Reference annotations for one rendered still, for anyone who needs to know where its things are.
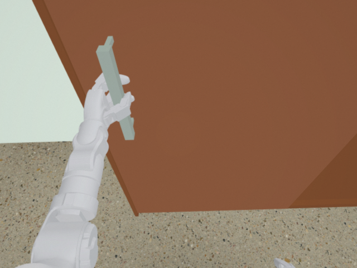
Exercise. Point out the robot left forearm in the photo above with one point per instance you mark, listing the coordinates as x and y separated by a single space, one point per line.
77 197

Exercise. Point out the robot left upper arm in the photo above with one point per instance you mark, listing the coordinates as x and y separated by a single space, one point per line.
66 245

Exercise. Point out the handle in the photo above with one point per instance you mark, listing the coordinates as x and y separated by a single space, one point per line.
110 71

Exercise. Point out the wardrobe door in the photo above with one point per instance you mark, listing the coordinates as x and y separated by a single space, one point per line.
238 104
339 179

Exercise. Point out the left robot hand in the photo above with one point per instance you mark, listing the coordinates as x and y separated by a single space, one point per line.
100 107

